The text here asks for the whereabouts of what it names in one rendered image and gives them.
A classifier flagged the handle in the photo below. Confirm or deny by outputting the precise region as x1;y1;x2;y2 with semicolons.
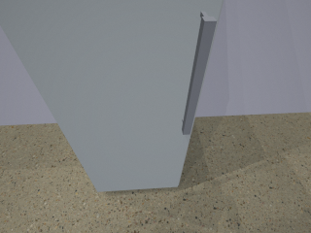
182;12;217;135

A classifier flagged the fridge door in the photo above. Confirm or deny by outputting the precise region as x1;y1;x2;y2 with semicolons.
0;0;223;192

